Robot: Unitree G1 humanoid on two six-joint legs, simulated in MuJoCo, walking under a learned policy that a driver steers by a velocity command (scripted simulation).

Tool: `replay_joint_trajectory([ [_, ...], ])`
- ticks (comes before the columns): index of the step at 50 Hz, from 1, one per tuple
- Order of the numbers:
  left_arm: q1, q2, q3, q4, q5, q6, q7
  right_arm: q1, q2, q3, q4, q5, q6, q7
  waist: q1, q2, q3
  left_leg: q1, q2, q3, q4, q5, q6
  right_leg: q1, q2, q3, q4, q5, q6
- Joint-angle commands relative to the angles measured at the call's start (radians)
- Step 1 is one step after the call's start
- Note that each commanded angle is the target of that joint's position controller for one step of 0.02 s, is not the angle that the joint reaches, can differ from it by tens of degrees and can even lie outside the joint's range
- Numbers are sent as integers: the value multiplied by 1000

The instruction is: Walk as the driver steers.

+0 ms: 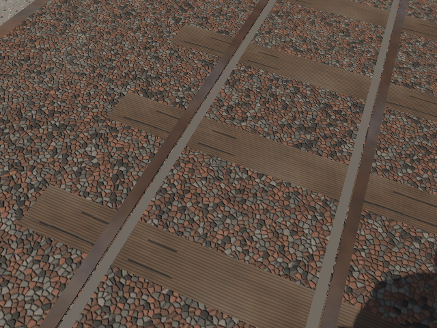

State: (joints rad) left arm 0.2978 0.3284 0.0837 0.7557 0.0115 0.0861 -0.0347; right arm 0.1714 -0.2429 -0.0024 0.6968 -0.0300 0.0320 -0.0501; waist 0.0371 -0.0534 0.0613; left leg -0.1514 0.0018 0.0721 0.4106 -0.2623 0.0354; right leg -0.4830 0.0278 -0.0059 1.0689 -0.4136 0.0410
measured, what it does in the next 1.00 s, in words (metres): walks ahead: right foot, then left foot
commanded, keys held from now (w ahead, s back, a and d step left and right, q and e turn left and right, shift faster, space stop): w+e+shift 0.26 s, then w+q+shift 0.74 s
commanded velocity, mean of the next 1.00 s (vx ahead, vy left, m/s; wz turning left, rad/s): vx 0.78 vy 0.00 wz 0.09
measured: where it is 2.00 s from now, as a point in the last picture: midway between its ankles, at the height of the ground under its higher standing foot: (282, 184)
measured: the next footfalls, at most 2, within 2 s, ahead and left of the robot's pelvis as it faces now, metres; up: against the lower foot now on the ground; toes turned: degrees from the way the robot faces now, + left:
right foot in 0.30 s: +0.08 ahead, -0.18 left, +0.00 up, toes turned -21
left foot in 0.74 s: +0.50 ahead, -0.21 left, +0.00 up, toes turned -2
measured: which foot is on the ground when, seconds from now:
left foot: down 0.00-0.30, up 0.32-0.72, down 0.74-1.00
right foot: up 0.00-0.28, down 0.30-0.74, up 0.76-1.00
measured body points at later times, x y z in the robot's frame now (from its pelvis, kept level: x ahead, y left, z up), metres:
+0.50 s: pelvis +0.16 -0.14 -0.01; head +0.16 -0.16 +0.44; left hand +0.30 +0.10 -0.12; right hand +0.15 -0.42 -0.14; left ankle +0.22 +0.00 -0.65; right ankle +0.04 -0.16 -0.74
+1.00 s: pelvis +0.55 -0.23 -0.01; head +0.56 -0.23 +0.44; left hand +0.79 -0.01 -0.05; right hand +0.54 -0.52 -0.14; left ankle +0.46 -0.21 -0.74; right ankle +0.73 -0.44 -0.67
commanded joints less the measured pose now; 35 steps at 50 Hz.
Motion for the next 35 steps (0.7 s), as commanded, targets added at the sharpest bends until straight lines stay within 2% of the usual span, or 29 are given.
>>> replay_joint_trajectory([
  [1, -109, 67, 11, -120, 4, -2, -29, 86, -169, -56, -40, -7, -24, 5, -101, 227, -83, 189, 283, -169, -168, 28, 162, -134, -51, -16, -81, 19, 3],
  [2, -146, 75, 13, -140, 9, 1, -42, 95, -189, -64, -36, -8, -32, 11, -114, 241, -64, 190, 301, -202, -217, -175, 155, -148, -58, -24, -117, 21, -4],
  [4, -205, 80, 15, -170, 11, 2, -65, 107, -218, -79, -29, -12, -50, 19, -124, 222, -23, 188, 335, -223, -270, -342, 139, -166, -69, -31, -182, 22, -23],
  [6, -247, 67, 12, -190, 8, -5, -77, 125, -233, -90, -19, -15, -68, 25, -125, 186, 1, 187, 358, -196, -290, -369, 123, -162, -79, -42, -231, 15, -49],
  [9, -290, 54, 4, -211, 4, -18, -85, 131, -244, -101, -7, -17, -84, 34, -118, 175, 17, 166, 363, -117, -292, -346, 100, -115, -88, -65, -299, -6, -88],
  [12, -294, 54, -3, -216, 7, -29, -88, 116, -255, -107, 2, -15, -79, 45, -97, 180, 21, 99, 355, -8, -258, -295, 73, 11, -70, -121, -380, -9, -130],
  [13, -261, 54, -5, -205, 10, -33, -85, 100, -260, -108, 3, -12, -75, 48, -73, 172, 17, 52, 345, 44, -212, -255, 62, 93, -50, -150, -420, 2, -144],
  [14, -149, 42, -9, -164, 24, -47, -76, 89, -253, -102, 12, 0, -72, 50, -5, 122, -1, -79, 309, 117, -81, -106, 54, 295, -1, -166, -511, 39, -159],
  [15, 90, 85, 12, -69, 35, -66, -53, 99, -211, -84, 21, 1, -76, 54, 101, -28, -100, -243, 228, 206, 227, 140, 43, 615, 49, -126, -554, 25, -187],
  [16, 283, 199, 36, -22, 37, -82, -17, 37, -93, -42, -33, -10, -83, 67, 195, -350, -159, -569, 106, 230, 632, -198, -4, 839, -217, 292, -749, -301, -235],
  [17, 233, 275, 41, -70, 22, -92, 7, -74, -119, -49, -102, -16, -92, 66, 181, -338, -109, -836, 11, 21, 839, -286, -14, 806, -368, 676, -909, -360, -288],
  [18, 179, 219, 27, -76, 28, -91, 21, -103, -171, -56, -97, -5, -96, 72, 158, -137, -55, -905, 81, -68, 907, -160, 8, 785, -392, 565, -867, -234, -280],
  [19, 148, 177, 13, -76, 36, -97, 30, -46, -179, -56, -60, 11, -105, 81, 111, -65, -51, -847, 106, -88, 889, -58, 25, 726, -353, 432, -830, -94, -247],
  [20, 95, 138, -2, -75, 36, -107, 31, 28, -185, -57, -11, 14, -106, 93, 50, -17, -40, -764, 121, -105, 842, 9, 28, 650, -294, 313, -843, -14, -201],
  [21, 46, 112, -14, -75, 28, -120, 33, 77, -180, -59, 30, 9, -92, 103, 10, -10, -16, -714, 110, -123, 842, 51, 22, 585, -245, 213, -868, 70, -152],
  [22, 42, 105, -20, -74, 22, -138, 31, 103, -166, -57, 47, 13, -76, 111, -3, -42, -6, -668, 88, -148, 851, 77, 16, 523, -240, 152, -884, 175, -117],
  [24, 48, 93, -24, -48, 14, -167, 19, 86, -145, -55, 54, 25, -53, 118, -29, -14, 51, -663, 55, -143, 834, 137, 16, 454, -211, 28, -927, 385, -67],
  [26, 54, 69, -30, -27, 19, -185, 13, 33, -127, -50, 49, 37, -52, 119, -34, 7, 86, -662, 24, -107, 749, 215, 26, 430, -180, -72, -966, 560, -42],
  [28, 87, 37, -44, 7, 17, -196, 18, -29, -105, -37, 31, 31, -58, 122, -30, 4, 103, -674, 12, -41, 657, 261, 45, 458, -174, -142, -984, 766, -43],
  [30, 91, 20, -55, 32, 11, -200, 29, -81, -79, -19, 9, 26, -61, 127, -37, 17, 107, -617, 3, 48, 519, 289, 72, 472, -164, -206, -995, 937, -30],
  [31, 79, 29, -57, 38, 8, -203, 38, -83, -73, -13, 3, 26, -59, 128, -55, 15, 90, -524, -22, 98, 439, 295, 90, 464, -160, -236, -979, 1132, -16],
  [33, 96, 86, -45, 55, 11, -204, 68, -48, -96, -14, 7, 26, -48, 125, -93, -36, 10, -374, -79, 154, 380, 281, 116, 544, -200, -245, -869, 1548, -2],
  [34, 79, 121, -34, 54, 17, -195, 85, 36, -124, -22, 29, 26, -40, 119, -145, -67, -44, -293, -107, 156, 369, 242, 130, 590, -220, -244, -756, 1697, 7],
  [35, 38, 153, -22, 44, 26, -178, 97, 182, -167, -40, 69, 23, -33, 112, -226, -80, -114, -158, -133, 146, 372, 184, 150, 592, -236, -237, -566, 1787, 10],
])
Keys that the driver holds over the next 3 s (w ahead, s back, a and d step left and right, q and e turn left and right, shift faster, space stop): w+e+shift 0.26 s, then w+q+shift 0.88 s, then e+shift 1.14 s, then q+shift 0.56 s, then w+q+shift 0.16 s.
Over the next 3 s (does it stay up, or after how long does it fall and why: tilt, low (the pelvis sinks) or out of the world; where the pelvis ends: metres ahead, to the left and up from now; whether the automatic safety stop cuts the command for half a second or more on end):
stays up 1.00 -0.24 0.00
